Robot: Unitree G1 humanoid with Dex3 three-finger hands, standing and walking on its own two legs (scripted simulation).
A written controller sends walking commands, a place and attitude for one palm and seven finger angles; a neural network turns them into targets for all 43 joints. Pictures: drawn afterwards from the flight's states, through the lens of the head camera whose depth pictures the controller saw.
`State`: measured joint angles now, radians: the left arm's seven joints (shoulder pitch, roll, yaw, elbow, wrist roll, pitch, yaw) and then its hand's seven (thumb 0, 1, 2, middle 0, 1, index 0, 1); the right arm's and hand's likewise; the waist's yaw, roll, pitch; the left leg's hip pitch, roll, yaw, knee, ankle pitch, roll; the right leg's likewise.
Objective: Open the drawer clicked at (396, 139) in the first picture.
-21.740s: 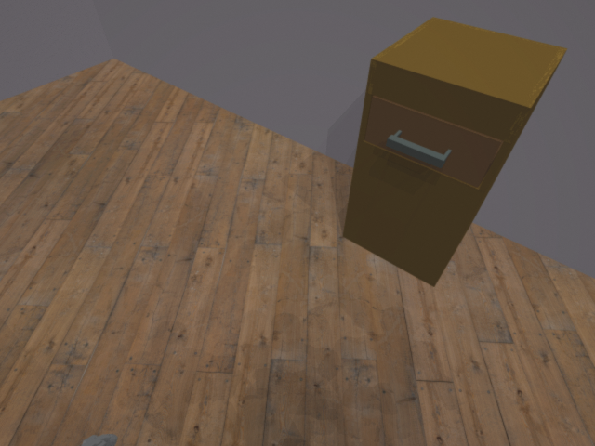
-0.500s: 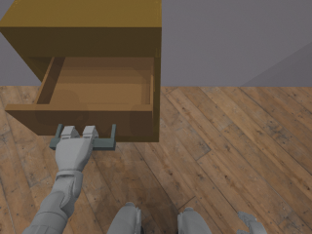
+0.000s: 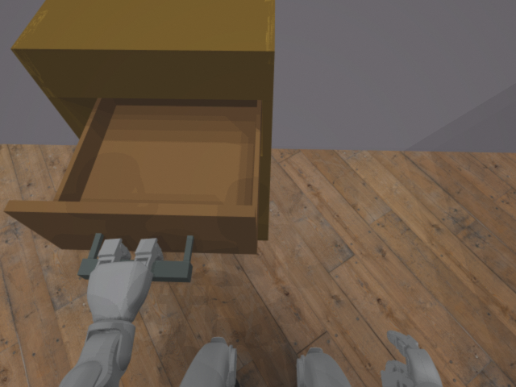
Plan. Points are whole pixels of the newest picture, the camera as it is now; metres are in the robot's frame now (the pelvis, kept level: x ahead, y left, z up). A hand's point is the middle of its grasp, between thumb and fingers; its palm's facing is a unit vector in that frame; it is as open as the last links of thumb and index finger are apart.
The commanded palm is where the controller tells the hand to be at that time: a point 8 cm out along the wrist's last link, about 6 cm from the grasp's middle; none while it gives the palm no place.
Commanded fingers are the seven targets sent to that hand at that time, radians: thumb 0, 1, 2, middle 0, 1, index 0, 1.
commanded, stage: pull the drawer open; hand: left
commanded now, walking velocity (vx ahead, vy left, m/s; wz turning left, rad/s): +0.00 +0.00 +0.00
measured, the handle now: (140, 255) +0.32 +0.22 -0.05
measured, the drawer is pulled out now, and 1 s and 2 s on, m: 0.25 0.30 0.30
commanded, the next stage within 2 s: open the thumb to release the handle in 0.62 s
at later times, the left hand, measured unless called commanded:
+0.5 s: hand (128, 324) +0.22 +0.22 -0.07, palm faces -0.06 -0.06 -1.00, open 6.0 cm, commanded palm +0.19 +0.22 -0.02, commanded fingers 0.00 0.90 0.90 -0.40 -1.35 -0.40 -1.35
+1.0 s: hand (124, 321) +0.22 +0.23 -0.07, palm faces -0.03 -0.06 -1.00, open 7.6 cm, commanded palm +0.20 +0.23 -0.02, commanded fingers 0.00 -0.15 0.45 -0.32 -1.24 -0.32 -1.24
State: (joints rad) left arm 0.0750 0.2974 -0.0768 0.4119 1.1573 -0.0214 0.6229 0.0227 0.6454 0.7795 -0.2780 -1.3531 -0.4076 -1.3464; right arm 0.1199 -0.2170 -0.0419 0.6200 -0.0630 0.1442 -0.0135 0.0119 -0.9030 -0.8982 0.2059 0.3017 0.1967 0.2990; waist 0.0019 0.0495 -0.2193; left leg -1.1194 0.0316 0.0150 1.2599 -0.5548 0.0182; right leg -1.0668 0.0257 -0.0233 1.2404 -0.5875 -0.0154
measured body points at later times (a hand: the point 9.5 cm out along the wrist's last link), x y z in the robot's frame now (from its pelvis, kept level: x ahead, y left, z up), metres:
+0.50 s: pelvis +0.00 -0.01 -0.01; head +0.09 -0.02 +0.43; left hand +0.22 +0.22 -0.01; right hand +0.19 -0.24 -0.13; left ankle +0.02 +0.11 -0.63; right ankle +0.00 -0.12 -0.63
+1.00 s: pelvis -0.01 -0.01 -0.02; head +0.09 -0.02 +0.42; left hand +0.22 +0.23 -0.01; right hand +0.19 -0.24 -0.14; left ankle +0.02 +0.11 -0.63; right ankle +0.00 -0.12 -0.63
